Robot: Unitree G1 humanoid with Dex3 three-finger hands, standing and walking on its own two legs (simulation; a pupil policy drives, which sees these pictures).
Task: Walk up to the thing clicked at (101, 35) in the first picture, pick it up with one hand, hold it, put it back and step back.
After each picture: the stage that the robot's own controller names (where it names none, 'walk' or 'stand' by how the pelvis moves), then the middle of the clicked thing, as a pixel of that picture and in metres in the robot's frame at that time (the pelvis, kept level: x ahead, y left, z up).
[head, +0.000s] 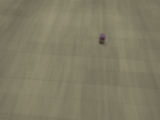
stand; (102, 39) +1.46 -0.29 -0.72
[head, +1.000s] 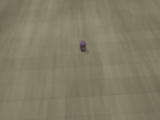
walk; (83, 46) +1.35 +0.04 -0.70
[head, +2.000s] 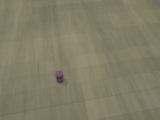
walk; (59, 76) +0.86 +0.23 -0.71
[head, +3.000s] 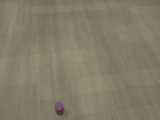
walk; (59, 108) +0.54 +0.15 -0.69
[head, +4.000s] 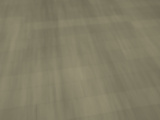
stand; out of the picture +0.41 +0.13 -0.72
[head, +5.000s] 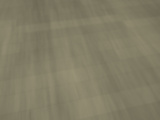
stand; out of the picture +0.39 +0.16 -0.72
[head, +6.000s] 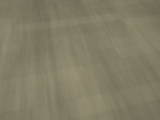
stand; out of the picture +0.39 +0.16 -0.73
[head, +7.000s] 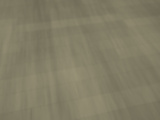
stand; out of the picture +0.39 +0.15 -0.73
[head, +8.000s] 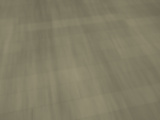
stand; out of the picture +0.39 +0.15 -0.73
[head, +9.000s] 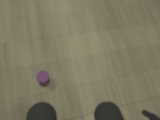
go down; (43, 79) +0.45 +0.16 -0.47
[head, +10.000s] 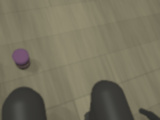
approach; (22, 59) +0.47 +0.20 -0.32
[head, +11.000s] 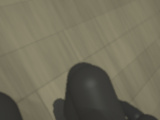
close in; out of the picture +0.45 +0.25 -0.23
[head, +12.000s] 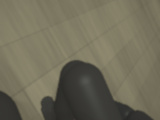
close; out of the picture +0.45 +0.26 -0.23
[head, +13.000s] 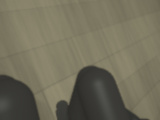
lift; out of the picture +0.39 +0.25 -0.20
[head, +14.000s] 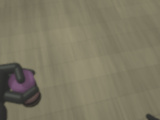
lift; (26, 89) +0.33 +0.17 +0.00
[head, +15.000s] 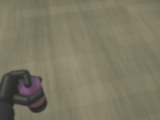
hold; (34, 95) +0.32 +0.16 +0.00
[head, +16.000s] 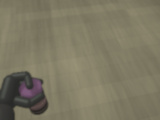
hold; (35, 97) +0.32 +0.16 +0.00
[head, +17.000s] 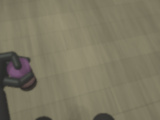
crouch; (23, 75) +0.39 +0.18 -0.07
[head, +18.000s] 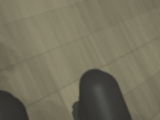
lower; out of the picture +0.49 +0.27 -0.13
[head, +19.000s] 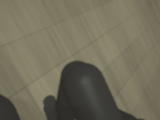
lower; out of the picture +0.44 +0.29 -0.24
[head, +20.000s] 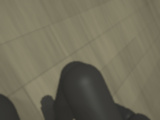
lower; out of the picture +0.44 +0.29 -0.24
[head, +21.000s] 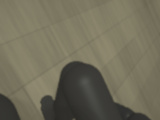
lower; out of the picture +0.44 +0.28 -0.24
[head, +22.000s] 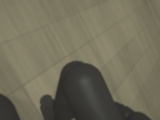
lower; out of the picture +0.44 +0.29 -0.24
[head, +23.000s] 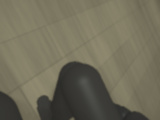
open; out of the picture +0.44 +0.27 -0.25
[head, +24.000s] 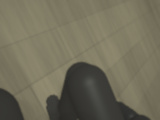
stand; out of the picture +0.43 +0.26 -0.24
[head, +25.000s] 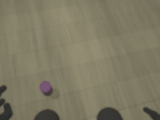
walk; (46, 88) +0.44 +0.17 -0.51
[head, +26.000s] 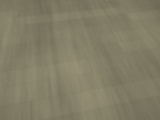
stand; out of the picture +0.39 +0.15 -0.66
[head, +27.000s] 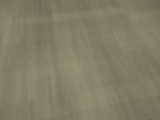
stand; out of the picture +0.40 +0.16 -0.67
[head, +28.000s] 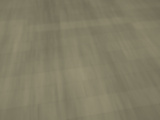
stand; out of the picture +0.41 +0.14 -0.72
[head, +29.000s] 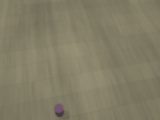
walk; (59, 110) +0.45 +0.12 -0.70
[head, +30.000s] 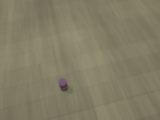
walk; (63, 85) +0.68 +0.18 -0.70
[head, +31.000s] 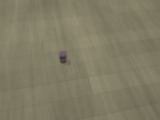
walk; (63, 57) +1.01 +0.12 -0.70
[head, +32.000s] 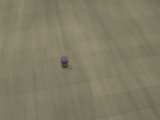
stand; (64, 62) +1.05 +0.14 -0.71
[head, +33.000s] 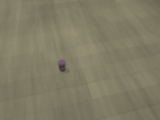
stand; (62, 65) +1.06 +0.16 -0.73
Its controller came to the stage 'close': yes
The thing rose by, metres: 0.70
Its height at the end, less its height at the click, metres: +0.00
